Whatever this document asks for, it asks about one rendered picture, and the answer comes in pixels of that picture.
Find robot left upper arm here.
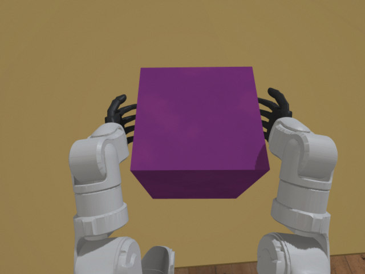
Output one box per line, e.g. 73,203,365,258
74,236,142,274

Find left robot thigh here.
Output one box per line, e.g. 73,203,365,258
141,246,175,274

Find robot right upper arm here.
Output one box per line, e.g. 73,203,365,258
257,232,330,274

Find left robot forearm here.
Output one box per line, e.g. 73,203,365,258
68,123,129,272

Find right robot forearm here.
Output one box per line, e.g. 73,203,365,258
269,117,338,274

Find robot right hand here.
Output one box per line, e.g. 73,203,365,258
258,88,292,142

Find robot left hand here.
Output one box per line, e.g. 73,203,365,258
105,94,137,144

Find carton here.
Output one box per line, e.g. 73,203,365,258
130,67,270,199

